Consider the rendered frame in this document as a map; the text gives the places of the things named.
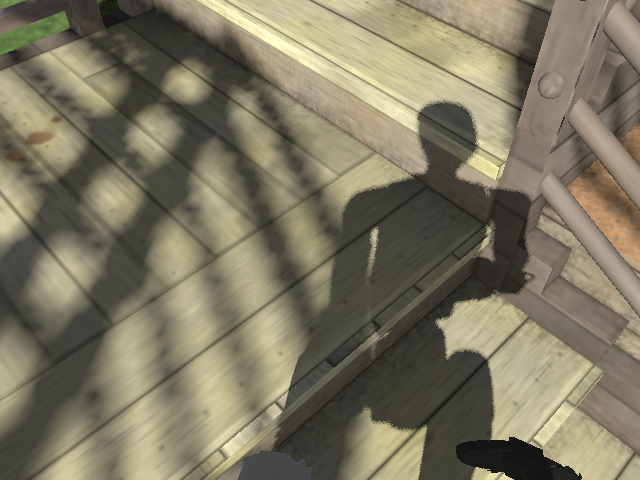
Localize robot left shin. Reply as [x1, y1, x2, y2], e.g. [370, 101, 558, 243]
[237, 456, 251, 479]

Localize robot left thigh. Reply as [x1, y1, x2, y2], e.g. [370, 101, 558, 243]
[237, 450, 312, 480]

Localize robot right hand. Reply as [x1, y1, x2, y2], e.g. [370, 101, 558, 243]
[456, 437, 582, 480]

